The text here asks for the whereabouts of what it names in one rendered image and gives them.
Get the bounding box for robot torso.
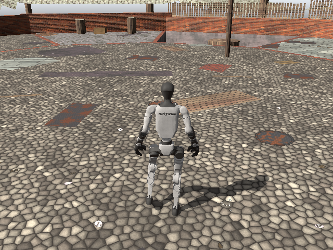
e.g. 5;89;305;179
155;103;179;156

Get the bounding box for left robot foot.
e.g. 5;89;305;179
146;196;153;205

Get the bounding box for robot left upper arm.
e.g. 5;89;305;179
142;105;156;134

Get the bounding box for left robot hand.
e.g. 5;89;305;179
134;144;146;156

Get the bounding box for robot right upper arm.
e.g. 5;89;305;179
178;105;193;134

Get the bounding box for right robot forearm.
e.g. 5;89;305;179
188;126;198;147

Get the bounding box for right robot hand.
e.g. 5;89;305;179
187;145;199;157

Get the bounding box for left robot forearm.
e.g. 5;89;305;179
136;126;147;146

